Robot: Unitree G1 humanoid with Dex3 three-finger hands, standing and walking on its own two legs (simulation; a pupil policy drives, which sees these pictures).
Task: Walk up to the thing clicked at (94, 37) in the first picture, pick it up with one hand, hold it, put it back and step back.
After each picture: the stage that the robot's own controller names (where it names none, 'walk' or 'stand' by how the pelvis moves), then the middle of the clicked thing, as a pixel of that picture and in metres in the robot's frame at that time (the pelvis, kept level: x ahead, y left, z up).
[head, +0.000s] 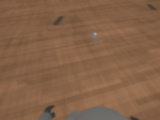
stand; (94, 35) +1.96 -0.05 -0.72
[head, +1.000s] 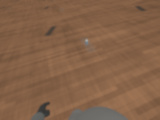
walk; (86, 42) +1.81 +0.24 -0.69
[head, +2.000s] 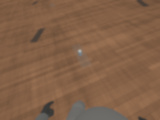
walk; (80, 52) +1.23 +0.34 -0.71
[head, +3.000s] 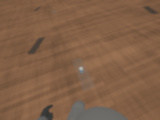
walk; (81, 70) +0.84 +0.26 -0.72
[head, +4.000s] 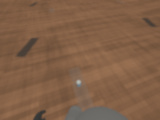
walk; (78, 83) +0.58 +0.19 -0.70
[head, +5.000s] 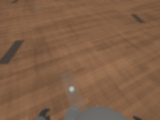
walk; (71, 90) +0.44 +0.23 -0.71
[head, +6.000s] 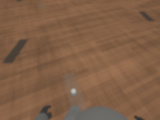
stand; (73, 92) +0.39 +0.22 -0.70
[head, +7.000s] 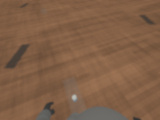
stand; (74, 98) +0.34 +0.21 -0.72
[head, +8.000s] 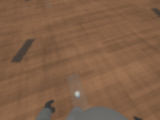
stand; (77, 94) +0.34 +0.18 -0.71
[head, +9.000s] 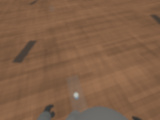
stand; (76, 95) +0.36 +0.20 -0.72
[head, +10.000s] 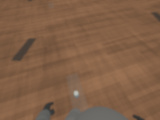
stand; (76, 94) +0.36 +0.19 -0.72
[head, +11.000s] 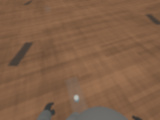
stand; (76, 98) +0.32 +0.18 -0.72
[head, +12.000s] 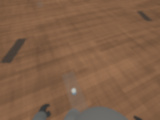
stand; (73, 91) +0.39 +0.20 -0.71
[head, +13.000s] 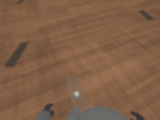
stand; (76, 94) +0.36 +0.18 -0.72
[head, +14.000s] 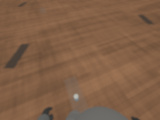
stand; (76, 97) +0.35 +0.18 -0.72
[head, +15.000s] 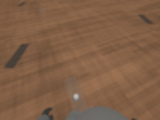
stand; (76, 97) +0.35 +0.17 -0.72
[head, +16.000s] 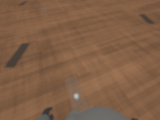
go down; (76, 97) +0.35 +0.17 -0.72
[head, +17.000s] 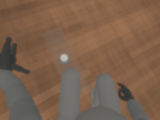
go down; (64, 59) +0.42 +0.24 -0.33
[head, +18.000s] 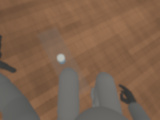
go down; (61, 59) +0.42 +0.26 -0.30
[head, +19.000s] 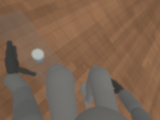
close in; (38, 56) +0.39 +0.29 -0.22
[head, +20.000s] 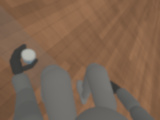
close; (29, 57) +0.39 +0.30 -0.22
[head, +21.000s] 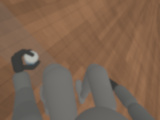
lift; (31, 58) +0.36 +0.29 -0.22
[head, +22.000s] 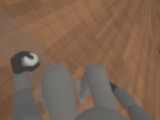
lift; (30, 61) +0.36 +0.28 -0.22
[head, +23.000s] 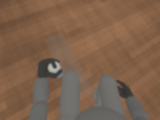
lift; (56, 70) +0.29 +0.26 -0.08
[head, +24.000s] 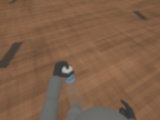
lift; (68, 74) +0.32 +0.17 +0.01
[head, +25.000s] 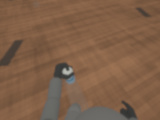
hold; (69, 75) +0.32 +0.17 -0.01
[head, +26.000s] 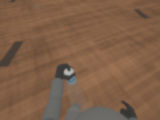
hold; (70, 76) +0.32 +0.16 -0.02
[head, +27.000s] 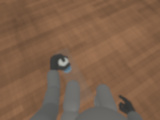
crouch; (65, 65) +0.38 +0.20 -0.10
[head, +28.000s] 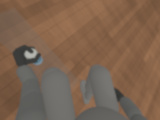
lower; (34, 57) +0.39 +0.29 -0.23
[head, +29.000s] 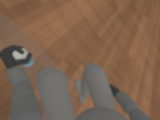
lower; (24, 58) +0.39 +0.31 -0.22
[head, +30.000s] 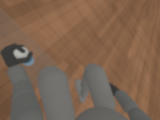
lower; (25, 57) +0.39 +0.31 -0.22
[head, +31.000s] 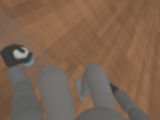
lower; (25, 57) +0.39 +0.31 -0.22
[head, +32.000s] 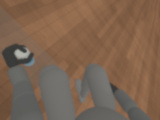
loosen; (25, 57) +0.38 +0.31 -0.22
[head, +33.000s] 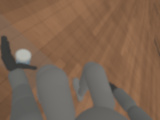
withdraw; (23, 58) +0.37 +0.29 -0.22
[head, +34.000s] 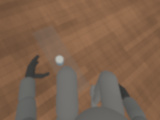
stand; (59, 60) +0.39 +0.26 -0.29
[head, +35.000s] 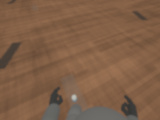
stand; (74, 98) +0.33 +0.17 -0.65
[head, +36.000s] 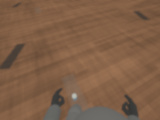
stand; (74, 96) +0.35 +0.20 -0.67
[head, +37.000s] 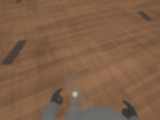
stand; (75, 95) +0.36 +0.19 -0.68
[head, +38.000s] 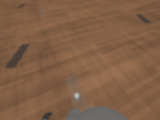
walk; (76, 96) +0.37 +0.18 -0.72
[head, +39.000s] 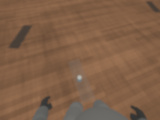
walk; (79, 78) +0.52 +0.13 -0.71
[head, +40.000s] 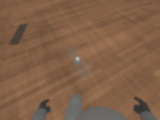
walk; (77, 60) +0.84 +0.25 -0.69
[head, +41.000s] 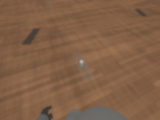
stand; (81, 63) +0.95 +0.17 -0.71
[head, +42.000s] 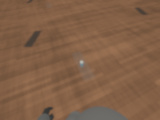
stand; (81, 63) +0.96 +0.18 -0.72
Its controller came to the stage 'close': yes
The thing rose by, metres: 0.68
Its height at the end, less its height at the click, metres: +0.00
